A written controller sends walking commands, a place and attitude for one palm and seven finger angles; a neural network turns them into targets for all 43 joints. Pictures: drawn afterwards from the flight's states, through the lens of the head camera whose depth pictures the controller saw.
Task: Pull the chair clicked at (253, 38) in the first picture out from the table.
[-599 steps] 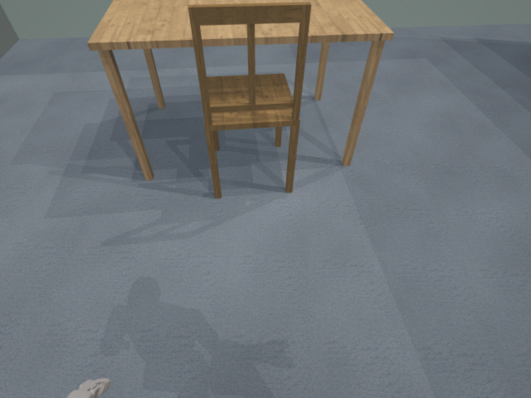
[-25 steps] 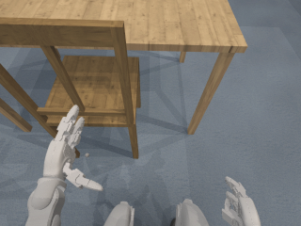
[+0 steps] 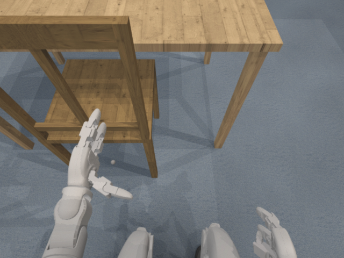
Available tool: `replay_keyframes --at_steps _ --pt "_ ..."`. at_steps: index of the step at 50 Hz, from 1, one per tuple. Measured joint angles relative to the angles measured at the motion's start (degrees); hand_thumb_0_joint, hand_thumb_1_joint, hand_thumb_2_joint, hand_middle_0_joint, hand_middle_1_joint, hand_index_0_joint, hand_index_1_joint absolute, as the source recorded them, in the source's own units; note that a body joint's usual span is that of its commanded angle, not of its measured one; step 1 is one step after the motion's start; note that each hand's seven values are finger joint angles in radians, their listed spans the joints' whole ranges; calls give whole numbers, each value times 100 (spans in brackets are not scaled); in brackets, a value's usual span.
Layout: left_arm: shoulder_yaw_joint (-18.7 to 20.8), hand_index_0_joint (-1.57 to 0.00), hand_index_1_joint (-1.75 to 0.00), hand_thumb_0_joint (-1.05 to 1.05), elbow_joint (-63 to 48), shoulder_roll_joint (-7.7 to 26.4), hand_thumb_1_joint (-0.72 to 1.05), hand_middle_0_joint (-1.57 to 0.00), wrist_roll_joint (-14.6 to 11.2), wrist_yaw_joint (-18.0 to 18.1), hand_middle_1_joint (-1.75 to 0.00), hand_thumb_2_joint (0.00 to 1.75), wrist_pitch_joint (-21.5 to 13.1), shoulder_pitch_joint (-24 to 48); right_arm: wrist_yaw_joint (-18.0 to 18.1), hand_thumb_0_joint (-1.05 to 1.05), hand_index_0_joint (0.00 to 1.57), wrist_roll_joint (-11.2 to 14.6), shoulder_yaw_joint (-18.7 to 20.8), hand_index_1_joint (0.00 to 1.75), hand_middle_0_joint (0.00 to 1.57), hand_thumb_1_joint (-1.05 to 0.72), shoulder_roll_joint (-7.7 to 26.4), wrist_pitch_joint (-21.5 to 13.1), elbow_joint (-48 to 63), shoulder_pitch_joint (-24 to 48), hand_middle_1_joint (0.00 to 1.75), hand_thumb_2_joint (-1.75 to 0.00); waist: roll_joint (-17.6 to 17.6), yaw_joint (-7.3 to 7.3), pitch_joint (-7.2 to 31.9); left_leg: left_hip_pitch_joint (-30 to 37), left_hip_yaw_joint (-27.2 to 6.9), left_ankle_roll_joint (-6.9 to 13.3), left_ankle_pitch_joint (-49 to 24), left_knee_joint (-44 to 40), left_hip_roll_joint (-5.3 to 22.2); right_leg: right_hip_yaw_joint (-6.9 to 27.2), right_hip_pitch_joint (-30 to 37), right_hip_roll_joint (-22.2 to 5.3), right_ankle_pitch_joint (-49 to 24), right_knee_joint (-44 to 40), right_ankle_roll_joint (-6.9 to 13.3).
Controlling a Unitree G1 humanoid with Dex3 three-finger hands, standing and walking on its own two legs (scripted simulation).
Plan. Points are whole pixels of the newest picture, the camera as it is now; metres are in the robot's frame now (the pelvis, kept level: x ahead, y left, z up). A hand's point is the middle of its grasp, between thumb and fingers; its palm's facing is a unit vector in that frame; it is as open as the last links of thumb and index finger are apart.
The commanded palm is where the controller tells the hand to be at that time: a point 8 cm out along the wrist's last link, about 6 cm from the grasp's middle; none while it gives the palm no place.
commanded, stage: aim the fingers beside a spindle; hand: left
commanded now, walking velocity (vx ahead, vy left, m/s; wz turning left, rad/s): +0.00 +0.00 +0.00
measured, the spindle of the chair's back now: (67, 94) +0.51 +0.30 +0.02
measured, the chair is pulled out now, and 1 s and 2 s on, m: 0.00 0.00 0.00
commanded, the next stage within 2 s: none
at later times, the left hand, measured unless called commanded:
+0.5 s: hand (134, 152) +0.35 +0.10 +0.01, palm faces -0.01 -1.00 -0.02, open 16.9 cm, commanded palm +0.33 +0.16 +0.02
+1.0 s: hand (142, 150) +0.35 +0.09 +0.01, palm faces -0.04 -1.00 -0.03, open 16.9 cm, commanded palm +0.33 +0.14 +0.01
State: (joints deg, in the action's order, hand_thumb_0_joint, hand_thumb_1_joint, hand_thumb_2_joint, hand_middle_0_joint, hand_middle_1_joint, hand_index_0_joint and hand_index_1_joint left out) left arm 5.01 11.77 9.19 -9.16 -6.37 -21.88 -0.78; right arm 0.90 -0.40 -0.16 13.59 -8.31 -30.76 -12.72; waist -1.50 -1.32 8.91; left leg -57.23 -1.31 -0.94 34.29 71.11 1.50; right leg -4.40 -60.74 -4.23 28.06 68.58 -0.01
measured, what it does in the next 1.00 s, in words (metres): stands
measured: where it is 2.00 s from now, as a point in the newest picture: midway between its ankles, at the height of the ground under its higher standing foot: outside the picture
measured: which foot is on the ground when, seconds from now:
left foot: down 0.00-1.00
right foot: down 0.00-1.00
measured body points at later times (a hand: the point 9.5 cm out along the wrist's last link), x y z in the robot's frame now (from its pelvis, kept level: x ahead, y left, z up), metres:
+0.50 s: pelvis -0.01 +0.00 -0.01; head +0.11 -0.01 +0.42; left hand +0.34 +0.16 +0.02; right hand +0.14 -0.25 -0.13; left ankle +0.00 +0.13 -0.63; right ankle +0.04 -0.13 -0.63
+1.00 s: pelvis -0.02 +0.00 -0.01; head +0.10 -0.01 +0.42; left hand +0.35 +0.14 +0.02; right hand +0.13 -0.24 -0.13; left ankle +0.00 +0.13 -0.63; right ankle +0.04 -0.13 -0.63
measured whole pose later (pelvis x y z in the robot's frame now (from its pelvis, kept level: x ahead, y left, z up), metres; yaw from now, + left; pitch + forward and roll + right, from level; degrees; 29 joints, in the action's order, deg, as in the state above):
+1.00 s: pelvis -0.02 +0.00 -0.01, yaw +0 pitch +22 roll +0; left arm -0.1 27.9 5.3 -3.7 3.1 -27.5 14.9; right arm -0.9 -1.4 0.2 13.4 -3.1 -32.9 -12.5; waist -1.5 -2.5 9.2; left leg -62.7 -0.8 -1.0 33.9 74.1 1.1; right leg -3.5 -66.7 -4.5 27.6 72.0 0.2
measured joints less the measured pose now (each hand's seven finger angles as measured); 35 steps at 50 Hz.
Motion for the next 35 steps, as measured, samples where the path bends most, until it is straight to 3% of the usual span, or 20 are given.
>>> replay_keyframes --at_steps 16,21,28,35 --pt "-341 -6 -8 -1 583 -217 -50 -6 329 468 -8 30 -209 724 -82 1 20 -66 26 30 20 -91 -13 211 -85 71 30 -90 -2 -48 -9 -289 -4 -22 27 198 -24 15 -308 -26 48 234 28" --pt "-305 -7 -8 -1 945 -254 -50 -6 374 595 -8 30 -141 975 -89 1 20 -79 7 30 20 -91 -50 298 -75 71 30 -90 31 -111 -21 -395 29 -26 18 244 -15 53 -444 -16 35 302 37" --pt "-292 -7 -8 -1 1081 -261 -50 -6 425 815 -8 30 -420 1254 -104 1 20 -122 31 30 20 -91 -49 336 -185 37 30 -90 20 -143 -11 -504 18 -31 16 315 -17 49 -546 -18 29 363 43" --pt "-325 -6 -8 -1 1523 -338 -50 -6 482 810 -8 30 -374 1519 -165 1 20 -113 41 30 20 -91 -36 460 -205 5 30 -90 23 -181 33 -604 52 -21 4 352 -12 86 -663 -8 -1 395 39"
